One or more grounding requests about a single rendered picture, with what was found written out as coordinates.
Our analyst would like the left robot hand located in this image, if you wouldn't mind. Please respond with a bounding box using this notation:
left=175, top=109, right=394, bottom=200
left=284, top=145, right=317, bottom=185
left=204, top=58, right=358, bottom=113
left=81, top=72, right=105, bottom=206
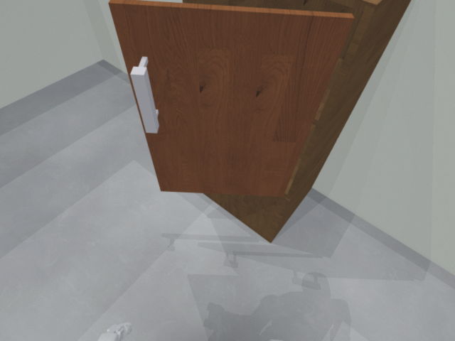
left=97, top=323, right=132, bottom=341

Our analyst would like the handle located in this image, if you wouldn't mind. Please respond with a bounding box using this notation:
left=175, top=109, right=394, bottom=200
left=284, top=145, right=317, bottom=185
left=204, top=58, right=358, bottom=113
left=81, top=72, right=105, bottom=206
left=130, top=57, right=159, bottom=134

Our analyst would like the cupboard door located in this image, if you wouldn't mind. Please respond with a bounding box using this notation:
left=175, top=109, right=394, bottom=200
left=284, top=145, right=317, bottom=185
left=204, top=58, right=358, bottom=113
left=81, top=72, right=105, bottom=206
left=108, top=0, right=354, bottom=197

